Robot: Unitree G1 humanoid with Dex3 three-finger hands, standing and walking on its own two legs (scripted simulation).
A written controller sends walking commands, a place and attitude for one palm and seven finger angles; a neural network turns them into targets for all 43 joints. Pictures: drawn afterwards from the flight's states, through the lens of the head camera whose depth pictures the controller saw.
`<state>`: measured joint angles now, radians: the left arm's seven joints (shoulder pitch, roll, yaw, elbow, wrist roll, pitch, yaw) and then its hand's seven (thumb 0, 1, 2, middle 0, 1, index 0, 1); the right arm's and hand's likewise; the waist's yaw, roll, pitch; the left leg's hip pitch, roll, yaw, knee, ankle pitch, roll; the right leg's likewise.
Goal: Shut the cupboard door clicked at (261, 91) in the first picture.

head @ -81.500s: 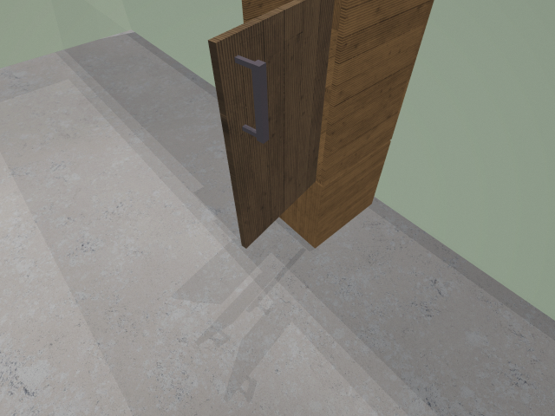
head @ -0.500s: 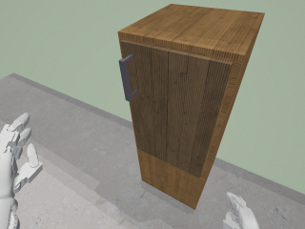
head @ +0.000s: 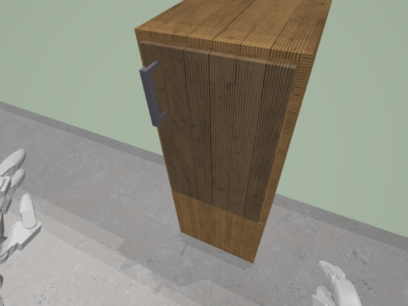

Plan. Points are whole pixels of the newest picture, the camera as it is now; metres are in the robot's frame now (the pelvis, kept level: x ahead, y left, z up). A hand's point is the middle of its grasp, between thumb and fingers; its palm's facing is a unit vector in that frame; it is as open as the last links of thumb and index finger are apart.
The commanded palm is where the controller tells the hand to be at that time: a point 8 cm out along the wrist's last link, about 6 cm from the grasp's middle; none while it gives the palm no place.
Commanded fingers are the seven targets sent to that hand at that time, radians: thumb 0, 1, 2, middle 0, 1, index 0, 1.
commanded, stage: step back with the hand held close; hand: left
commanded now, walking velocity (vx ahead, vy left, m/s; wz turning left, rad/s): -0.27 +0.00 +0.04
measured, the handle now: (155, 95) +0.57 +0.16 +0.13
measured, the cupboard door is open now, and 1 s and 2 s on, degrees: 0 0 0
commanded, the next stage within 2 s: stop stepping back and stand still in 1.52 s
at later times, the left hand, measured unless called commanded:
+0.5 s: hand out of the picture +0.13 +0.29 +0.16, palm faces +0.48 -0.75 -0.45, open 7.4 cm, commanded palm +0.07 +0.32 +0.18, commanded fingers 0.00 0.90 0.90 -0.20 -0.30 -0.20 -0.30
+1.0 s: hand out of the picture +0.10 +0.29 +0.16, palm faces +0.46 -0.77 -0.45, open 7.4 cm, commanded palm +0.04 +0.32 +0.18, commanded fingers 0.00 0.90 0.90 -0.20 -0.30 -0.20 -0.30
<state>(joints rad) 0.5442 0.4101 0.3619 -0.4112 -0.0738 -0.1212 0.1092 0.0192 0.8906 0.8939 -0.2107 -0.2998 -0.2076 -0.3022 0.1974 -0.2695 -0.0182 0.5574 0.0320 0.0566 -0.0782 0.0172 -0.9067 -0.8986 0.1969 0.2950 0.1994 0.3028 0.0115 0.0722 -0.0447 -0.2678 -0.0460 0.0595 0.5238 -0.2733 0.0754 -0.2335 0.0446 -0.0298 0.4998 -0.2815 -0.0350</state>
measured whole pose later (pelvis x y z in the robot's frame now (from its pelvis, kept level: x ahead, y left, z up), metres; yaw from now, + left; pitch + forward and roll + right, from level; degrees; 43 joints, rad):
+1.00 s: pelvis -0.09 +0.02 -0.02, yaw +1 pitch +0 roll -3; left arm 0.50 0.43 0.48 -0.53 -0.02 -0.27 0.12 0.02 0.89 0.89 -0.21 -0.30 -0.21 -0.30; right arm 0.21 -0.21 -0.01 0.58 -0.01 -0.05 -0.06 0.02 -0.90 -0.90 0.20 0.30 0.20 0.30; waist 0.00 -0.02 0.01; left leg -0.50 -0.03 0.06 0.71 -0.22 0.11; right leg -0.41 0.10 0.04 0.67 -0.26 -0.01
